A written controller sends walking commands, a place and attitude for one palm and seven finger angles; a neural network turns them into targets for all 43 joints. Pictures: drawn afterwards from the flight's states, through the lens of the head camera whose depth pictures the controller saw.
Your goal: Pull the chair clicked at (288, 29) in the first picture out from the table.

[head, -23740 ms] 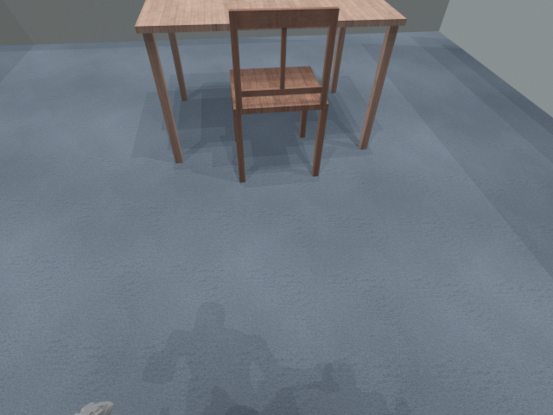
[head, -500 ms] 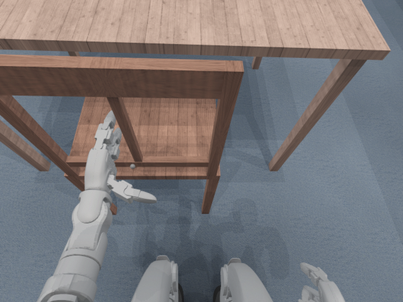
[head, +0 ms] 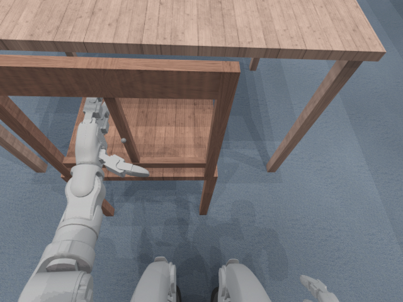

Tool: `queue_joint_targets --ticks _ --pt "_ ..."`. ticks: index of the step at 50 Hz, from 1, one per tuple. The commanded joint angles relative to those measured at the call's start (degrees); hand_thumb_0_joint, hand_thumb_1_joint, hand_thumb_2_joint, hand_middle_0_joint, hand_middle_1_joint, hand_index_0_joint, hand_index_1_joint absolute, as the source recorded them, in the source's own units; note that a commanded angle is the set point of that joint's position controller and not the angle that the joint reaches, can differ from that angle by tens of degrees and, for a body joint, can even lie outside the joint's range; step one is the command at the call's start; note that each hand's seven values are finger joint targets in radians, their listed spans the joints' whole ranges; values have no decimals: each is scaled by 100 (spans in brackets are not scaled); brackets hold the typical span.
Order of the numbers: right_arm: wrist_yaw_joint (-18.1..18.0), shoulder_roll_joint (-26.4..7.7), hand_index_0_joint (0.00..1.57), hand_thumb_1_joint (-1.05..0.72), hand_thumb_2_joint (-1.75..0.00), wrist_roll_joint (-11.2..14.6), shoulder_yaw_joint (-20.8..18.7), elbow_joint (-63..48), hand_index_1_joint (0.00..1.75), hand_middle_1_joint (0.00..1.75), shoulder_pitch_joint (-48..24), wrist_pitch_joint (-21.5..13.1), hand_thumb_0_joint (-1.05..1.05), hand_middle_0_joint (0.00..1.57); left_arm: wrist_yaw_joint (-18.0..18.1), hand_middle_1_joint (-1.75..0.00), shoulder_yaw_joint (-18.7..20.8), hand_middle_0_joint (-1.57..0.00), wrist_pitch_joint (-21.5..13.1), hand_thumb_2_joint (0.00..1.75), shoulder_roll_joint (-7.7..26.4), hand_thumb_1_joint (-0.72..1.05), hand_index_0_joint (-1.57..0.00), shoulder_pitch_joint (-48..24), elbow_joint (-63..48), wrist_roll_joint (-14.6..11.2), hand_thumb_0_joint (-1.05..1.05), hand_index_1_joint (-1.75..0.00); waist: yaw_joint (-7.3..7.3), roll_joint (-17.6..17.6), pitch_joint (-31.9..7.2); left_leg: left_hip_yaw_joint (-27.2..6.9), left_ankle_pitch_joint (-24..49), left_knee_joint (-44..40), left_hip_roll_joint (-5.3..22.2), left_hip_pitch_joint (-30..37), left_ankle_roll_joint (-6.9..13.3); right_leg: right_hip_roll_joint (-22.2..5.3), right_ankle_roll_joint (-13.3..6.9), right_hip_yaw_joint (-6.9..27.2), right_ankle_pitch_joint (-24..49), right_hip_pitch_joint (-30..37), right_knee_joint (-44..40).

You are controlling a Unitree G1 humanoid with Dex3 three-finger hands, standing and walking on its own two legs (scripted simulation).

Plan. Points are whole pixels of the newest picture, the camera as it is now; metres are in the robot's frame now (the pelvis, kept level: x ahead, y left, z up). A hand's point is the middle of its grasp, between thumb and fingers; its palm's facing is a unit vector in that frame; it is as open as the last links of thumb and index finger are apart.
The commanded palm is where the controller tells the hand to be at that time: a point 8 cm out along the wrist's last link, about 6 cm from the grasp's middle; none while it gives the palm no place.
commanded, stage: push the fingers through the gap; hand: left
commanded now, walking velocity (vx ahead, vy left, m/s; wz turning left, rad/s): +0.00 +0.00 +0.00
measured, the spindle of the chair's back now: (125, 133) +0.45 +0.16 +0.00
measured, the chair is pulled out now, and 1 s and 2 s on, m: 0.00 0.00 0.03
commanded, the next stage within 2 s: hook a spindle and tug to test in 0.30 s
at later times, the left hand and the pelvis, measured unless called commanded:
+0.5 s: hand (128, 149) +0.41 +0.15 +0.02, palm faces +0.01 -1.00 -0.02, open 16.9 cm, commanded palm +0.40 +0.19 +0.02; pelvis -0.01 +0.01 +0.00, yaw +0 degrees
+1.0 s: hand (131, 144) +0.42 +0.14 +0.02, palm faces +0.03 -1.00 -0.03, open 11.0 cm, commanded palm +0.40 +0.18 +0.02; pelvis +0.00 +0.00 +0.00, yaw +0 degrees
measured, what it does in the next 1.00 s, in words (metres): stands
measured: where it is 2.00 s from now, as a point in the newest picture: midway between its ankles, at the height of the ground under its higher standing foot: outside the picture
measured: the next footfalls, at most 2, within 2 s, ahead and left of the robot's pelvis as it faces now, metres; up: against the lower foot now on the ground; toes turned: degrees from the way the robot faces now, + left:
none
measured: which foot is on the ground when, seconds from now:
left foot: down 0.00-1.00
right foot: down 0.00-1.00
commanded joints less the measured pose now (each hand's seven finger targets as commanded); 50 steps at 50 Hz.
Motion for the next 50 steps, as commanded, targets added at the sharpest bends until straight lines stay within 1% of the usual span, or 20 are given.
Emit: queue_joint_targets --ticks 1,4,7,10,14,17,18,20,22,25,28,35,38,39,42,43,45,48,49,50 --pt "-63 -955 20 -90 -90 88 -359 -603 30 30 470 -84 0 20 -299 -8 -45 -6 9 30 394 -50 -6 -1363 -531 -134 0 -8 -176 47 -2081 -583 1691 -941 -26 1780 -252 19 48 393 1545 955 -988" --pt "-77 -934 20 -90 -90 85 -370 -683 30 30 436 -124 0 20 -246 -8 216 -6 -226 30 711 -50 -6 -1747 -1370 -265 0 -8 -70 296 -2651 -613 2017 -915 0 2201 -262 22 43 433 1730 1076 -937" --pt "-93 -868 20 -90 -90 37 -375 -626 30 30 443 -191 0 20 -8 -8 283 -6 -590 30 842 -50 -6 -2063 -1999 -196 0 -8 -57 508 -2959 -661 2262 -900 27 2560 -302 37 54 433 1810 1047 -865" --pt "-84 -877 20 -90 -90 -10 -370 -476 30 30 478 -198 0 20 185 -8 310 -6 -664 30 871 -50 -6 -1916 -1594 -15 0 -8 -141 360 -2666 -693 2134 -859 42 2365 -313 49 74 405 1688 833 -814" --pt "-60 -918 20 -90 -90 4 -342 -482 30 30 494 -109 0 20 117 -8 264 -6 -396 30 728 -50 -6 -1517 -496 120 0 -8 -191 -124 -1963 -612 1420 -931 -23 1588 -250 43 76 409 1274 882 -929" --pt "-57 -948 20 -90 -90 55 -346 -589 30 30 462 -54 0 20 -74 -8 168 -6 -218 30 609 -50 -6 -1499 -398 9 0 -8 -150 2 -1934 -577 1278 -994 -34 1622 -252 32 53 426 1146 867 -1029" --pt "-56 -953 20 -90 -90 59 -347 -623 30 30 458 -73 0 20 -135 -8 64 -6 -253 30 533 -50 -6 -1731 -648 -36 0 -8 -159 292 -2142 -638 1465 -1002 -16 1896 -269 26 28 397 1234 770 -965" --pt "-59 -940 20 -90 -90 66 -368 -644 30 30 450 -84 0 20 -170 -8 55 -6 -334 30 525 -50 -6 -1818 -1001 -126 0 -8 -124 364 -2456 -691 1740 -1004 23 2267 -303 35 25 379 1368 761 -951" --pt "-68 -926 20 -90 -90 60 -388 -618 30 30 444 -119 0 20 -119 -19 53 -10 -461 30 524 -50 -10 -2020 -1329 -185 0 -19 -152 357 -2594 -747 1769 -982 46 2463 -311 45 41 367 1323 688 -954" --pt "-94 -928 20 -90 -90 16 -378 -482 30 30 473 -153 0 20 14 -35 -10 -15 -592 30 509 -50 -15 -2302 -1181 -77 0 -35 -285 246 -2397 -792 1671 -903 48 2293 -289 45 69 360 1235 474 -882" --pt "-96 -963 20 -90 -90 -17 -367 -442 30 30 501 -142 0 20 164 -52 283 -20 -635 30 868 -50 -20 -2276 -905 98 0 -52 -191 246 -2286 -768 1505 -882 8 2021 -288 42 46 374 1120 491 -811" --pt "-16 -928 20 -90 -90 10 -377 -599 30 30 510 -25 0 20 94 -90 97 -32 -372 30 536 -50 -32 -1852 -818 68 0 -90 -115 328 -2643 -727 1985 -920 26 2289 -327 43 34 344 1541 718 -811" --pt "-14 -909 20 -90 -90 22 -388 -652 30 30 507 -23 0 20 75 -107 -11 -38 -351 37 433 -33 -38 -1814 -1141 -19 0 -107 -138 345 -2751 -721 2205 -910 33 2426 -314 53 41 356 1732 819 -834" --pt "-12 -907 20 -90 -90 32 -391 -623 30 30 507 -19 0 20 89 -112 61 -39 -343 40 478 -28 -39 -1751 -1165 -52 0 -112 -133 173 -2719 -707 2180 -904 40 2365 -305 60 55 358 1757 885 -853" --pt "-20 -878 20 -90 -90 35 -376 -601 30 30 481 -14 0 20 129 -129 -27 -45 -352 47 396 -11 -45 -1738 -1085 -31 0 -129 -210 30 -2373 -644 1908 -902 14 2058 -264 59 79 395 1659 918 -930" --pt "-41 -895 20 -90 -90 26 -372 -553 30 30 506 -23 0 20 166 -134 144 -46 -378 49 571 -5 -46 -1837 -1028 -27 0 -134 -218 -73 -2259 -651 1863 -882 9 1950 -248 57 76 392 1641 894 -912" --pt "-53 -888 20 -90 -90 15 -360 -539 30 30 499 -22 0 20 192 -145 246 -50 -445 54 724 6 -50 -1879 -977 39 0 -145 -185 -57 -2185 -610 1737 -870 -16 1798 -249 52 76 434 1572 935 -901" --pt "-51 -883 20 -90 -90 -10 -374 -559 30 30 485 -59 0 20 183 -145 214 -50 -548 61 692 23 -50 -1880 -1126 79 0 -145 -128 252 -2451 -633 1945 -840 -7 2057 -280 41 52 428 1667 839 -815" --pt "-31 -859 20 -90 -90 -7 -368 -571 30 30 484 -59 0 20 145 -145 57 -50 -542 64 538 28 -50 -1840 -1145 95 0 -145 -122 465 -2534 -637 2071 -843 -3 2224 -304 45 40 412 1716 774 -795" --pt "-22 -868 20 -90 -90 -2 -375 -544 30 30 488 -47 0 20 122 -145 -10 -50 -525 66 470 34 -50 -1881 -1075 86 0 -145 -168 403 -2472 -683 2061 -861 27 2305 -324 43 37 370 1650 673 -812"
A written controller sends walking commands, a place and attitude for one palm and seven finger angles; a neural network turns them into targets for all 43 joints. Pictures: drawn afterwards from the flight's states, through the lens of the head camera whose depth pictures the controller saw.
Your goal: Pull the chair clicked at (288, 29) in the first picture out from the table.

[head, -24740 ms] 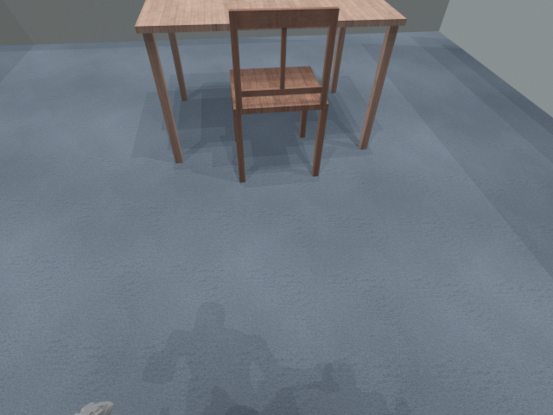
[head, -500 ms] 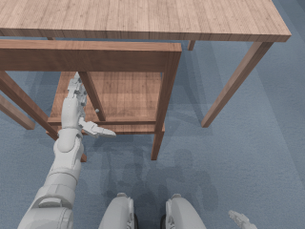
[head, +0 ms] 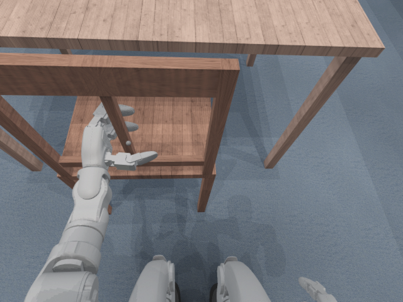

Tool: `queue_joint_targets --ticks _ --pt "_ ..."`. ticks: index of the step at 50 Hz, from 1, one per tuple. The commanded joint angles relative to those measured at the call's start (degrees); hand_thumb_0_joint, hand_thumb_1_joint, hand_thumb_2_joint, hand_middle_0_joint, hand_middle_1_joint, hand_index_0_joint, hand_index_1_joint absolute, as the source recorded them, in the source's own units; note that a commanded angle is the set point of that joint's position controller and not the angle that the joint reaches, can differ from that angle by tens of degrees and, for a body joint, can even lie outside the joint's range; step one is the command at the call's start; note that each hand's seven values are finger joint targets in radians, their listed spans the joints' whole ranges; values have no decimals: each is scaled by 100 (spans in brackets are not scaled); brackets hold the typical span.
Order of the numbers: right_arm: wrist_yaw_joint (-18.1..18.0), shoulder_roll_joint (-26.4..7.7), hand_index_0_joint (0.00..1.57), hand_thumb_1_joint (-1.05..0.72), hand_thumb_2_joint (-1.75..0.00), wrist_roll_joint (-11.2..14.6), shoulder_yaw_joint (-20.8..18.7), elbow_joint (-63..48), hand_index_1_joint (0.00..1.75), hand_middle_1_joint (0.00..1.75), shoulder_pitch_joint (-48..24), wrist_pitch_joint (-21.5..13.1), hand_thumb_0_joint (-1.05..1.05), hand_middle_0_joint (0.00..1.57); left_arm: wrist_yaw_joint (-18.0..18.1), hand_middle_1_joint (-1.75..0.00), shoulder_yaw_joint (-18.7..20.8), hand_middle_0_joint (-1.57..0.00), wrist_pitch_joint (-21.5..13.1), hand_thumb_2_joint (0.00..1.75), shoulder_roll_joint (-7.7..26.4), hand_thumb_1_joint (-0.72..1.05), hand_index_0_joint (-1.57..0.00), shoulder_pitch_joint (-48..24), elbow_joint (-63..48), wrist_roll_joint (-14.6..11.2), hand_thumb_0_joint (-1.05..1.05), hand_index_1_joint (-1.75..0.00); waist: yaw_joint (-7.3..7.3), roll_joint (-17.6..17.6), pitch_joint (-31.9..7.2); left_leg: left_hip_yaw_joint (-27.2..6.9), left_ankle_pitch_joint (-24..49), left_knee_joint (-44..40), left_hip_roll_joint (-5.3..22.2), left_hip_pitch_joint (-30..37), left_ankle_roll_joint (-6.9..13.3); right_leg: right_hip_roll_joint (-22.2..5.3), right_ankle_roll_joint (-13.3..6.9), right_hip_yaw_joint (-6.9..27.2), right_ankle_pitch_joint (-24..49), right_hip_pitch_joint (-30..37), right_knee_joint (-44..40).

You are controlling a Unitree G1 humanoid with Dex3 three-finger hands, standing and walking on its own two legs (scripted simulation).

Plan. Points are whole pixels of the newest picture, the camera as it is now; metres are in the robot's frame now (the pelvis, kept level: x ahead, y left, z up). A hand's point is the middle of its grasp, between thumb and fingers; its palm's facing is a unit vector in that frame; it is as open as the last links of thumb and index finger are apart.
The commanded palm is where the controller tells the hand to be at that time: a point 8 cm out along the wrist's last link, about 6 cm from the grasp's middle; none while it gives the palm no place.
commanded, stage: hook a spindle and tug to test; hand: left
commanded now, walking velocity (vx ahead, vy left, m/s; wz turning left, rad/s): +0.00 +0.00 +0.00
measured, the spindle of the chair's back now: (122, 132) +0.45 +0.16 +0.00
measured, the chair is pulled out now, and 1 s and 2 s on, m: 0.00 0.03 0.14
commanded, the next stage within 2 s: step backward, pulling the chair out in 0.90 s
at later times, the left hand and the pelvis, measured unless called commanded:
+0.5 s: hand (130, 141) +0.42 +0.14 +0.02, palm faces +0.03 -1.00 -0.02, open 5.1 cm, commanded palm +0.38 +0.19 +0.02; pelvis +0.00 +0.00 +0.00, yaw -1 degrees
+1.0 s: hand (125, 157) +0.39 +0.14 +0.02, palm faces +0.01 -1.00 -0.01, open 5.2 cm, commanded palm +0.37 +0.19 +0.02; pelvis +0.03 +0.00 +0.01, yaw +0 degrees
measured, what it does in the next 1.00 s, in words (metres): stands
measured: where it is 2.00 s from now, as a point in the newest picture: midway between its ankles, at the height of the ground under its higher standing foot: outside the picture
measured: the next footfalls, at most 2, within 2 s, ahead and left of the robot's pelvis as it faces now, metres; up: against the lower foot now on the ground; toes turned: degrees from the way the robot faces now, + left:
none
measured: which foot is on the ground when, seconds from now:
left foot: down 0.00-1.00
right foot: down 0.00-1.00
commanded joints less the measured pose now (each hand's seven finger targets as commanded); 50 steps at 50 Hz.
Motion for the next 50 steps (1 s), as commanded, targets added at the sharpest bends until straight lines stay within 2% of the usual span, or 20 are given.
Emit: queue_joint_targets --ticks 1,2,4,5,10,12,13,15,18,19,24,26,29,30,36,37,38,42,49,50 --pt "-63 -912 20 -90 -90 18 -366 -446 30 30 426 -174 0 20 -98 -145 -102 -50 -448 68 566 40 -50 -1952 -1258 -27 0 -145 -138 511 -2504 -726 2037 -823 17 2393 -344 29 12 319 1591 705 -808" --pt "-68 -936 20 -90 -90 20 -377 -431 30 30 447 -172 0 20 -102 -145 11 -50 -419 71 685 45 -50 -1927 -1261 -60 0 -145 -124 476 -2556 -723 2074 -821 14 2384 -343 34 8 325 1639 779 -816" --pt "-66 -956 20 -90 -90 36 -392 -460 30 30 455 -163 0 20 -137 -145 -17 -50 -368 76 640 56 -50 -1752 -1301 -84 0 -145 -96 437 -2694 -793 2293 -841 49 2560 -365 40 9 288 1731 736 -774" --pt "-62 -936 20 -90 -90 45 -394 -471 30 30 435 -150 0 20 -150 -145 -107 -50 -309 78 510 62 -50 -1699 -1261 -118 0 -145 -129 327 -2665 -751 2212 -831 32 2466 -340 37 28 303 1741 820 -814" --pt "-93 -942 20 -90 -90 58 -372 -463 30 30 451 -144 0 20 -102 -145 139 -50 -252 90 789 90 -50 -1735 -1129 -95 0 -145 -130 -24 -2467 -671 1991 -810 -6 2008 -280 33 51 358 1779 1066 -837" --pt "-85 -915 20 -90 -90 51 -358 -467 30 30 428 -153 0 20 -103 -145 28 -50 -285 90 672 90 -50 -1888 -1097 -72 0 -145 -159 76 -2367 -663 1816 -816 -23 1957 -274 32 48 368 1619 987 -862" --pt "-86 -930 20 -90 -90 43 -358 -476 30 30 455 -163 0 20 -99 -145 134 -50 -291 90 771 90 -50 -1821 -1044 -75 0 -145 -116 130 -2339 -662 1861 -820 -33 1962 -271 42 32 372 1641 996 -851" --pt "-64 -922 20 -90 -90 39 -373 -539 30 30 408 -162 0 20 -106 -145 139 -50 -330 90 746 90 -50 -1506 -1246 -86 0 -145 -1 285 -2630 -651 2077 -832 -23 2173 -309 34 20 366 1779 1063 -802" --pt "-39 -917 20 -90 -90 42 -376 -575 30 30 423 -153 0 20 -140 -145 50 -50 -294 90 644 90 -50 -1303 -1387 -146 0 -145 -10 271 -2679 -662 2271 -837 -9 2295 -308 39 18 340 1931 1111 -806" --pt "-28 -918 20 -90 -90 55 -377 -605 30 30 403 -143 0 20 -145 -145 173 -50 -280 90 765 90 -50 -1123 -1418 -155 0 -145 72 268 -2684 -622 2232 -855 -16 2241 -317 36 18 365 1932 1202 -827" --pt "-18 -903 20 -90 -90 62 -355 -655 30 30 375 -122 0 20 -136 -145 174 -50 -244 90 827 90 -50 -851 -1538 -114 0 -145 71 126 -2489 -594 2154 -884 -9 2077 -291 47 23 383 1974 1295 -845" --pt "-15 -879 20 -90 -90 71 -365 -742 30 30 336 -128 0 20 -159 -145 185 -50 -258 90 802 90 -50 -469 -1790 -167 0 -145 177 183 -2610 -549 2335 -909 -14 2127 -301 40 17 403 2179 1496 -838" --pt "18 -865 20 -90 -90 80 -366 -792 30 30 342 -133 0 20 -196 -145 174 -50 -216 90 759 90 -50 -71 -1955 -234 0 -145 237 226 -2606 -539 2612 -931 0 2232 -311 47 10 389 2403 1579 -829" --pt "19 -857 20 -90 -90 81 -372 -797 30 30 336 -130 0 20 -211 -145 145 -50 -196 90 705 90 -50 54 -1988 -268 0 -145 217 83 -2573 -514 2633 -917 -3 2168 -297 42 25 402 2496 1672 -849" --pt "49 -820 20 -90 -90 88 -402 -879 30 30 311 -180 0 20 -218 -145 15 -50 -207 90 527 90 -50 739 -2521 -365 0 -145 289 100 -2557 -506 2998 -939 21 2300 -308 34 37 386 2801 1784 -829" --pt "48 -819 20 -90 -90 89 -409 -885 30 30 306 -191 0 20 -215 -145 83 -50 -209 90 578 90 -50 875 -2597 -392 0 -145 304 8 -2536 -489 2998 -942 23 2258 -307 31 41 395 2877 1872 -842" --pt "44 -819 20 -90 -90 89 -402 -909 30 30 285 -200 0 20 -221 -145 113 -50 -208 90 627 90 -50 1034 -2609 -392 0 -145 345 113 -2511 -465 3027 -920 3 2190 -301 23 27 422 2934 1897 -816" --pt "44 -797 20 -90 -90 87 -405 -893 30 30 251 -215 0 20 -229 -145 -51 -50 -206 90 467 90 -50 1116 -2750 -373 0 -145 273 73 -2313 -494 3020 -910 23 2213 -314 17 41 377 2850 1739 -796" --pt "-17 -831 20 -90 -90 63 -418 -789 30 30 224 -254 0 20 -253 -145 -188 -50 -180 90 418 90 -50 680 -2847 -303 0 -145 162 211 -2385 -638 3167 -774 58 2411 -348 4 44 315 2636 1273 -656" --pt "-9 -792 20 -90 -90 68 -412 -809 30 30 179 -277 0 20 -281 -145 -694 -50 -179 90 -33 90 -50 415 -3103 -299 0 -145 65 367 -2457 -690 3243 -778 74 2638 -361 -7 49 286 2553 1131 -668"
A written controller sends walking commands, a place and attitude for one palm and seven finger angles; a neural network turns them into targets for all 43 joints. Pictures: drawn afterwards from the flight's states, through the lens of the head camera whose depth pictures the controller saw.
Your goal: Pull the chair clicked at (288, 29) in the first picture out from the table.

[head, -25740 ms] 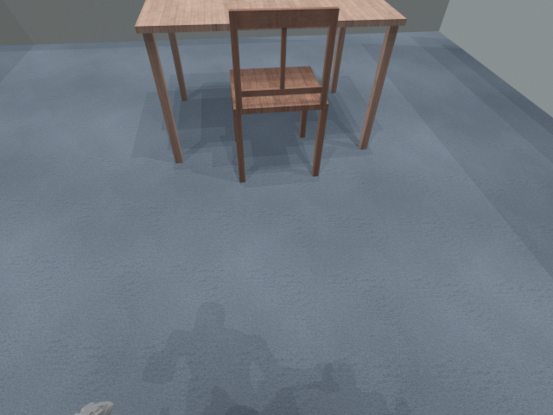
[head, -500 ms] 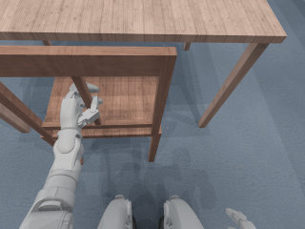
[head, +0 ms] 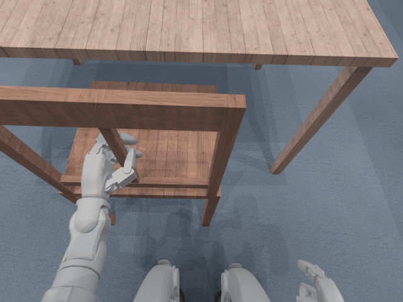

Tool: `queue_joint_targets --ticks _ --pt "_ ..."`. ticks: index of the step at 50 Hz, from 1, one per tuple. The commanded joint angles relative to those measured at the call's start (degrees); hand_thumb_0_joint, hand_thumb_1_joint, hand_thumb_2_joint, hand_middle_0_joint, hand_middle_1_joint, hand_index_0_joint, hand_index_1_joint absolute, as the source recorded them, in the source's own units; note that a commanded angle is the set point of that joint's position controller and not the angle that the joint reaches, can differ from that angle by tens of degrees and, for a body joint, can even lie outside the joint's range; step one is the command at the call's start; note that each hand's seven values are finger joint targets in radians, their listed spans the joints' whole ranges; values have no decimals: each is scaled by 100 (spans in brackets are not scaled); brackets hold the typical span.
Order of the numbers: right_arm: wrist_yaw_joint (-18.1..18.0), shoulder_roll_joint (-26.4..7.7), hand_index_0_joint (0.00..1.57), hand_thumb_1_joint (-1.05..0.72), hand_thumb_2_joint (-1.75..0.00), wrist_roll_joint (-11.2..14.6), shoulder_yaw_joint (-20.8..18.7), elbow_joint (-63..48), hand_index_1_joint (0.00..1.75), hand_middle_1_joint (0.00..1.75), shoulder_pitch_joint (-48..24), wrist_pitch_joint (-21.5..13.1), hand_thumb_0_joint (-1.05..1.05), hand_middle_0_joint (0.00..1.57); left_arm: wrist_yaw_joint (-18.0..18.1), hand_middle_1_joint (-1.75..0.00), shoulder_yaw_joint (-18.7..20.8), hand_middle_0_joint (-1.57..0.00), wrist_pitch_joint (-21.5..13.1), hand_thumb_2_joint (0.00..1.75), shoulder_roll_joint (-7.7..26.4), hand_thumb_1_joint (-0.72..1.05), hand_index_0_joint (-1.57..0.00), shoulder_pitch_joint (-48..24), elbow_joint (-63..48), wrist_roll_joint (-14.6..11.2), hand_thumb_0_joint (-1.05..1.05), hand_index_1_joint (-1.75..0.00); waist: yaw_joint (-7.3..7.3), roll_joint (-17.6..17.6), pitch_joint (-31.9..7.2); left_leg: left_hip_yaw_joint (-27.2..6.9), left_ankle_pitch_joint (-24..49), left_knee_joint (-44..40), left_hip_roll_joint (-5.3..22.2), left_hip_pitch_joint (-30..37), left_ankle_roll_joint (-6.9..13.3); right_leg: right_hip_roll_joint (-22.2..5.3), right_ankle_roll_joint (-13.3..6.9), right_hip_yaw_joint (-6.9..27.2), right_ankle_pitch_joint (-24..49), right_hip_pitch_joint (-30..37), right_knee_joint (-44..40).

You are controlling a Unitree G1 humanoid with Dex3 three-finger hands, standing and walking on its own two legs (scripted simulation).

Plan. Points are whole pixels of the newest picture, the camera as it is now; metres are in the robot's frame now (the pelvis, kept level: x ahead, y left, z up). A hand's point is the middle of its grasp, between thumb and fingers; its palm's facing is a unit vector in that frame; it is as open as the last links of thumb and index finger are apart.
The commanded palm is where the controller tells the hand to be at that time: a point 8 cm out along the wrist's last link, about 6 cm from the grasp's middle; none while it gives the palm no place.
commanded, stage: step backward, pulling the chair out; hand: left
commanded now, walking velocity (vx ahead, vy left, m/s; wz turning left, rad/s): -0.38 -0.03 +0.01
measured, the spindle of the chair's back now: (123, 157) +0.39 +0.17 +0.00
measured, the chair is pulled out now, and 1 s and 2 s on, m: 0.03 0.14 0.35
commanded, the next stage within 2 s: none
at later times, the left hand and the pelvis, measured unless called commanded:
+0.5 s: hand (133, 173) +0.35 +0.13 +0.03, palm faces -0.02 -0.99 -0.11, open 5.0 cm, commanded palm +0.32 +0.18 +0.03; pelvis +0.00 +0.01 +0.10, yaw -3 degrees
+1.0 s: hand (158, 221) +0.26 +0.08 +0.03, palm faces -0.08 -0.99 -0.13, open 5.1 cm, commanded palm +0.24 +0.14 +0.03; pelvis -0.07 +0.00 +0.10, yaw +0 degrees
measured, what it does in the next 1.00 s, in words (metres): lifts its left foot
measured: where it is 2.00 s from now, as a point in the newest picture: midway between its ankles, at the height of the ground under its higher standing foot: outside the picture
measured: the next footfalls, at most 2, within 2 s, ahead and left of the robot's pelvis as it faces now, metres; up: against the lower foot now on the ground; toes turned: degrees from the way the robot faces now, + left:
left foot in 1.02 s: -0.06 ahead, +0.15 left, +0.00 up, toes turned -2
right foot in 1.26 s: -0.07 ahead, -0.10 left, +0.00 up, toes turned -5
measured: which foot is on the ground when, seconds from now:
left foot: down 0.00-0.76, up 0.78-1.00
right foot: down 0.00-1.00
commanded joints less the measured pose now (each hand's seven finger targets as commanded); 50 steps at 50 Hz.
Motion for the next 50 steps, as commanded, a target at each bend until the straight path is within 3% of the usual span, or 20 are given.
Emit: queue_joint_targets --ticks 1,2,3,4,6,9,13,16,19,22,26,29,33,36,38,40,43,47,49,50 --pt "-352 -763 20 -90 -90 306 -319 -873 30 30 722 218 0 20 467 -145 475 -50 211 90 1990 90 -50 -2393 -2530 565 0 -145 69 649 -3989 -603 3234 -1872 150 4283 -306 -394 -53 796 3265 3232 -1643" --pt "-545 -696 20 -90 -90 341 -348 -992 30 30 804 291 0 20 701 -145 257 -50 570 90 1581 90 -50 -2201 -2521 577 0 -145 -45 848 -3650 -533 3463 -2057 49 4659 -266 -393 -1 773 3995 3420 -1974" --pt "-643 -716 20 -90 -90 339 -304 -1003 30 30 872 302 0 20 812 -145 166 -50 789 90 1429 90 -50 -1968 -2365 540 0 -145 -64 562 -3420 -591 3568 -2122 77 4487 -244 -414 64 728 4254 3410 -2055" --pt "-715 -651 20 -90 -90 352 -216 -948 30 30 635 368 0 20 864 -145 46 -50 1046 90 1204 90 -50 -1455 -1862 588 0 -145 -49 648 -3062 -637 3753 -2277 154 4334 -230 -452 70 732 4351 3290 -2048" --pt "-824 -627 20 -90 -90 398 -142 -754 30 30 472 524 0 20 898 -145 -344 -50 1464 90 770 90 -50 -1089 -795 654 0 -145 -76 -37 -1967 -676 3144 -2643 294 3677 -158 -549 226 775 4160 3499 -2400" --pt "-962 -739 20 -90 -90 366 -104 -551 30 30 457 578 0 20 940 -145 -387 -50 1636 90 789 90 -50 -1480 -49 707 0 -145 -55 -107 -1329 -908 4078 -3204 592 4009 -121 -531 267 660 4327 3578 -2671" --pt "-1042 -756 20 -90 -90 303 -147 -380 30 30 438 561 0 20 861 -145 -381 -50 1510 90 824 90 -50 -1890 505 711 0 -145 -16 486 -1143 -1044 5241 -3585 916 4881 -105 -504 210 634 3923 3701 -3017" --pt "-971 -675 20 -90 -90 210 -153 -268 30 30 368 520 0 20 788 -145 -528 -50 1447 90 607 90 -50 -1850 802 705 0 -145 19 1167 -1045 -1273 6195 -3895 1220 5741 -80 -407 132 575 2299 3437 -2987" --pt "-865 -649 20 -90 -90 100 -180 -192 30 30 268 435 0 20 752 -145 -487 -50 1386 90 582 90 -50 -1705 846 725 0 -145 119 1584 -997 -1378 7043 -4067 1439 6378 -112 -357 63 528 1411 3325 -2961" --pt "-783 -665 20 -90 -90 34 -199 -175 30 30 182 374 0 20 732 -145 -452 -50 1339 90 562 90 -50 -1567 856 722 0 -145 175 1327 -847 -1348 7035 -4121 1546 6328 -85 -390 26 531 1496 3575 -3118" --pt "-782 -728 20 -90 -90 19 -249 -105 30 30 232 277 0 20 685 -145 -412 -50 1255 90 521 90 -50 -1390 853 762 0 -145 126 646 -846 -1175 7067 -4016 1554 6365 -71 -414 30 467 2523 3975 -3603" --pt "-788 -759 20 -90 -90 4 -290 -7 30 30 326 221 0 20 701 -145 -247 -50 1219 90 684 90 -50 -1311 862 802 0 -145 94 821 -1054 -1005 7294 -3930 1489 6610 -100 -467 42 499 3095 4100 -3741" --pt "-830 -750 20 -90 -90 68 -302 34 30 30 273 180 0 20 758 -145 -179 -50 1218 90 827 90 -50 -1404 878 768 0 -145 91 735 -1213 -752 6139 -3816 1308 6272 -144 -644 -13 672 4131 4613 -4096" --pt "-926 -728 20 -90 -90 181 -280 12 30 30 220 213 0 20 834 -145 -306 -50 1230 90 891 90 -50 -1595 1021 704 0 -145 34 304 -1200 -427 3865 -3627 793 5239 -412 -1276 -185 1270 6069 5328 -4133" --pt "-993 -773 20 -90 -90 238 -288 17 30 30 131 215 0 20 893 -145 -233 -50 1303 90 1044 90 -50 -1581 1316 709 0 -145 94 -103 -1063 -352 1424 -3097 347 4468 -545 -1827 -325 1746 6906 5680 -4353" --pt "-982 -795 20 -90 -90 266 -241 5 30 30 -102 255 0 20 912 -145 -340 -50 1453 90 969 90 -50 -1765 1479 741 0 -145 187 -343 -736 -606 462 -2611 161 3944 -508 -2078 -230 1832 6543 5565 -4593" --pt "-990 -839 20 -90 -90 266 -245 152 30 30 -126 240 0 20 920 -145 -413 -50 1587 90 882 90 -50 -1922 1621 802 0 -145 160 -490 -686 -928 523 -2509 138 3714 -515 -2215 -358 1697 6381 5795 -4614" --pt "-1005 -794 20 -90 -90 282 -197 140 30 30 -120 280 0 20 878 -145 -667 -50 1695 90 482 90 -50 -1784 1588 740 0 -145 127 -511 -786 -897 1053 -3482 202 3871 -533 -1978 -313 1199 6472 6251 -4367" --pt "-1057 -814 20 -90 -90 258 -205 109 30 30 -46 330 0 20 872 -145 -827 -50 1754 90 353 90 -50 -1745 1429 696 0 -145 86 -487 -788 -790 2016 -4402 335 4342 -514 -1628 -160 905 6105 6140 -4155" --pt "-1080 -826 20 -90 -90 244 -215 53 30 30 -19 357 0 20 852 -145 -977 -50 1757 90 220 90 -50 -1804 1277 682 0 -145 52 -480 -816 -798 3060 -4801 486 4665 -454 -1295 27 659 5717 5945 -3988"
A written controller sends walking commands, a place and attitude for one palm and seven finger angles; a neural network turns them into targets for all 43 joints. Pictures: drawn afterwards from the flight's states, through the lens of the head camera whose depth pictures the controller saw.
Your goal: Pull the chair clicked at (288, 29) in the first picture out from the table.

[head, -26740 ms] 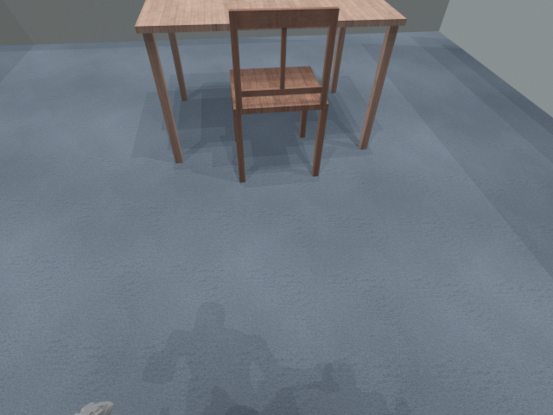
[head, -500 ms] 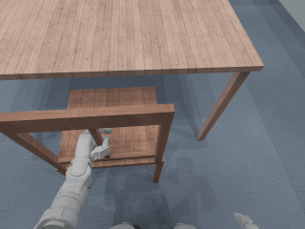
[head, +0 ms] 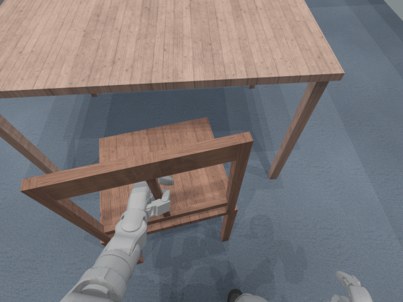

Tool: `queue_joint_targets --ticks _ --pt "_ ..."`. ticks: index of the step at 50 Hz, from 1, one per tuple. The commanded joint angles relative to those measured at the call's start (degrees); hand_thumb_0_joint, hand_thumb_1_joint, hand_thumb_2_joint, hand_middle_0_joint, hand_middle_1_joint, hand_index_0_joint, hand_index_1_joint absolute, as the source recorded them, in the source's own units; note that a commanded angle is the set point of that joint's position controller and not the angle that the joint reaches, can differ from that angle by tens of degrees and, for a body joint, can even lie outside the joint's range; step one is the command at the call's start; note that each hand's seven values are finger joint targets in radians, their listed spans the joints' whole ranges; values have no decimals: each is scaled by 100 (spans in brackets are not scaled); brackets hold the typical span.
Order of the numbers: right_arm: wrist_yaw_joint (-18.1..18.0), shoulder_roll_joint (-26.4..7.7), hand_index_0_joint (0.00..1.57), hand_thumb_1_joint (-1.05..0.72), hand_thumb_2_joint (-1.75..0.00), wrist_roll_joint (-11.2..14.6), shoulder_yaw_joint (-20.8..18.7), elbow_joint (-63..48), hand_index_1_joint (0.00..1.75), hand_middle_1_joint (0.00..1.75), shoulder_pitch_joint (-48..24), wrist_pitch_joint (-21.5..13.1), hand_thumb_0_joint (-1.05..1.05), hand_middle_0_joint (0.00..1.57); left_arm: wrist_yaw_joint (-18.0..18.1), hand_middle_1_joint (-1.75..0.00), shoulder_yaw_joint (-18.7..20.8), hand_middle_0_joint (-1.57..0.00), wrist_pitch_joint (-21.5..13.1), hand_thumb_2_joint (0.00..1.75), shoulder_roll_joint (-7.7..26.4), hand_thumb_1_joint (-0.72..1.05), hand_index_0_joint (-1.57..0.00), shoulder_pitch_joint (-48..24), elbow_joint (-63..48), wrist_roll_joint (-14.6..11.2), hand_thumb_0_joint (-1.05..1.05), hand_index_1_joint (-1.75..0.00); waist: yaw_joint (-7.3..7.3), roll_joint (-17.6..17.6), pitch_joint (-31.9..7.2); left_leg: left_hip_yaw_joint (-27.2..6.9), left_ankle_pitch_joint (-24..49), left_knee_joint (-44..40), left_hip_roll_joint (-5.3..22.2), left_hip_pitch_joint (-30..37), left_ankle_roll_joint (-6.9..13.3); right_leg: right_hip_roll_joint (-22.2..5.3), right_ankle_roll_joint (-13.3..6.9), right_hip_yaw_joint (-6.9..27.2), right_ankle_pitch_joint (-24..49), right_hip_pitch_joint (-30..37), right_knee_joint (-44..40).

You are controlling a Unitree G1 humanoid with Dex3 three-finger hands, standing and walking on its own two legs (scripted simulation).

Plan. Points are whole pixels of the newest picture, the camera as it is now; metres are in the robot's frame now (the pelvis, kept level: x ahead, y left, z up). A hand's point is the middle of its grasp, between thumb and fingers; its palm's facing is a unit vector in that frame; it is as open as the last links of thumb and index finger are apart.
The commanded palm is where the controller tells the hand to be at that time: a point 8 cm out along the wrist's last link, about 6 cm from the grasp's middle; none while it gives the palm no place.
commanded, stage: step backward, pulling the chair out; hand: left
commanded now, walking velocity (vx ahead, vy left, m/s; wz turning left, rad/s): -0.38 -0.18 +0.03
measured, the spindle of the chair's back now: (159, 197) +0.36 +0.10 -0.11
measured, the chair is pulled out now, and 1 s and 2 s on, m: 0.14 0.35 0.58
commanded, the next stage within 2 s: none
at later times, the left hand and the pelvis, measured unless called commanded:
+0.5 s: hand (156, 246) +0.24 +0.10 -0.07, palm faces -0.11 -0.98 -0.16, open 5.2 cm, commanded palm +0.21 +0.15 -0.07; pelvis -0.10 +0.02 -0.01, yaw -3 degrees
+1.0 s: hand out of the picture +0.12 +0.10 -0.07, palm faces -0.10 -0.98 -0.15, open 5.1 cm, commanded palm +0.10 +0.16 -0.07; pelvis -0.21 +0.01 -0.01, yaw -2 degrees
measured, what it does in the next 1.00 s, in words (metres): walks backwards: left foot, then right foot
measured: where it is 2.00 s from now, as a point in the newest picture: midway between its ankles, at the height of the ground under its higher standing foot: outside the picture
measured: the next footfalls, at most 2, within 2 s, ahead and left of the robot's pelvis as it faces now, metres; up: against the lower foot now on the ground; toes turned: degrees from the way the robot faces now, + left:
left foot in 0.02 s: +0.01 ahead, +0.15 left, +0.00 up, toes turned -2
right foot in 0.26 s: +0.00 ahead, -0.10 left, +0.00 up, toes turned -5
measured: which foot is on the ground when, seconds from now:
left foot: up 0.00-0.00, down 0.02-0.38, up 0.40-0.52, down 0.54-0.84, up 0.86-1.00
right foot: down 0.00-0.14, up 0.16-0.24, down 0.26-0.58, up 0.60-0.70, down 0.72-1.00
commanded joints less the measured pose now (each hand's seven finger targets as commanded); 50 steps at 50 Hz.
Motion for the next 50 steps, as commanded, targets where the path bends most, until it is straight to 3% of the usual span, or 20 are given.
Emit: queue_joint_targets --ticks 1,3,5,7,10,15,17,19,21,23,26,28,31,33,36,39,41,44,48,50 --pt "-107 -263 20 -90 -90 -22 -71 -692 30 30 262 -58 0 20 -58 -145 -304 -50 -183 90 741 90 -50 -933 -1355 125 0 -145 173 -496 -2309 -168 2830 -1205 562 681 146 -673 97 444 2866 1881 351" --pt "-60 -230 20 -90 -90 27 -129 -830 30 30 355 -12 0 20 -108 -145 -479 -50 -203 90 555 90 -50 -966 -1451 149 0 -145 137 -588 -2382 112 3452 -891 690 1171 155 -364 196 337 2377 1548 255" --pt "-17 -125 20 -90 -90 -123 -36 -934 30 30 88 -15 0 20 -167 -145 -566 -50 -219 90 468 90 -50 -1070 -1711 195 0 -145 177 604 -2307 -64 3289 -1260 857 842 157 -337 119 194 1386 1367 802" --pt "36 -133 20 -90 -90 -212 -96 -895 30 30 115 -39 0 20 -128 -145 -435 -50 -281 90 504 90 -50 -928 -1728 221 0 -145 239 1034 -2164 -334 3495 -1336 1204 789 393 -154 53 237 25 928 1272" --pt "116 -44 20 -90 -90 -298 -90 -746 30 30 109 -186 0 20 -92 -145 -336 -50 -352 90 535 90 -50 -1028 -1607 280 0 -145 245 790 -1770 -635 3726 -1167 1583 776 669 -100 -8 318 -1102 491 1285" --pt "108 -61 20 -90 -90 -315 -147 -255 30 30 330 -403 0 20 -117 -145 -201 -50 -571 90 784 90 -50 -1388 -977 436 0 -145 114 173 -1723 -182 3568 -455 1050 876 226 -359 -63 518 1802 996 -9" --pt "51 -39 20 -90 -90 -209 -220 -162 30 30 520 -425 0 20 -61 -145 83 -50 -690 90 1098 90 -50 -1348 -838 377 0 -145 21 -676 -2444 306 2483 -53 554 717 -33 -769 -168 818 3517 1754 1" --pt "21 15 20 -90 -90 -138 -177 -203 30 30 273 -488 0 20 -76 -145 127 -50 -692 90 1164 90 -50 -1150 -648 319 0 -145 189 -992 -2436 283 -290 664 117 7 -127 -1392 -443 1258 3407 1796 -276" --pt "36 30 20 -90 -90 -117 -120 -276 30 30 30 -539 0 20 -50 -145 133 -50 -665 90 1099 90 -50 -1067 -603 330 0 -145 342 -1020 -2159 29 -778 1205 -9 -289 -63 -1598 -500 1309 2042 1426 -588" --pt "35 -44 20 -90 -90 -129 -94 -205 30 30 52 -602 0 20 -11 -145 133 -50 -553 90 1059 90 -50 -815 -552 307 0 -145 314 -942 -2042 -120 -657 918 40 -263 -54 -1582 -645 1192 1828 1443 -553" --pt "20 -95 20 -90 -90 -122 -5 -257 30 30 174 -669 0 20 -29 -145 -19 -50 -544 90 838 90 -50 -710 -918 210 0 -145 191 -825 -2006 -112 438 -865 270 178 55 -996 -271 584 1480 1483 -45" --pt "8 -346 20 -90 -90 -148 -127 -407 30 30 168 -601 0 20 -41 -145 -156 -50 -547 90 762 90 -50 -572 -1184 184 0 -145 218 195 -1878 -1021 2581 -1409 1046 394 494 -176 128 279 833 1177 616" --pt "135 -81 20 -90 -90 -300 -63 -539 30 30 -21 -524 0 20 -96 -145 -245 -50 -548 90 691 90 -50 -889 -1847 228 0 -145 284 1286 -1871 -1204 3417 -1427 1511 393 766 -111 -7 442 -927 920 1333" --pt "176 -105 20 -90 -90 -304 -127 -479 30 30 80 -549 0 20 -58 -145 -139 -50 -482 90 772 90 -50 -773 -1777 226 0 -145 294 1074 -1668 -1214 3664 -1250 1603 530 806 -26 -68 463 -1311 706 1165" --pt "238 -123 20 -90 -90 -249 -179 -301 30 30 436 -620 0 20 -86 -145 -204 -50 -529 90 690 90 -50 -971 -1597 303 0 -145 130 410 -1954 -827 4880 -381 1314 1481 558 -126 -86 541 818 935 -35" --pt "190 -164 20 -90 -90 -230 -229 -233 30 30 501 -615 0 20 -99 -145 -52 -50 -628 90 1031 90 -50 -1121 -1512 390 0 -145 41 303 -2353 -154 4114 -305 860 1242 194 -467 -126 706 2958 1676 -190" --pt "115 -121 20 -90 -90 -120 -278 -335 30 30 386 -610 0 20 -68 -145 163 -50 -662 90 1246 90 -50 -966 -1389 304 0 -145 85 -472 -2608 228 1832 132 358 566 -28 -967 -231 1011 3696 2142 -138" --pt "53 -85 20 -90 -90 -89 -157 -414 30 30 -17 -575 0 20 -72 -145 212 -50 -509 90 1330 90 -50 -676 -1155 255 0 -145 341 -644 -2201 -8 -606 1012 -27 -217 -58 -1679 -526 1419 2618 1649 -558" --pt "15 -119 20 -90 -90 -132 -14 -304 30 30 -24 -645 0 20 -44 -145 175 -50 -380 90 1198 90 -50 -633 -1147 241 0 -145 285 -841 -1901 -247 -319 283 59 -63 -2 -1468 -575 1010 1775 1447 -449" --pt "-21 -212 20 -90 -90 -148 12 -316 30 30 155 -675 0 20 -46 -145 48 -50 -400 90 1046 90 -50 -628 -1270 203 0 -145 181 -671 -1864 -391 1081 -1221 346 365 169 -808 -164 509 1085 1284 -25"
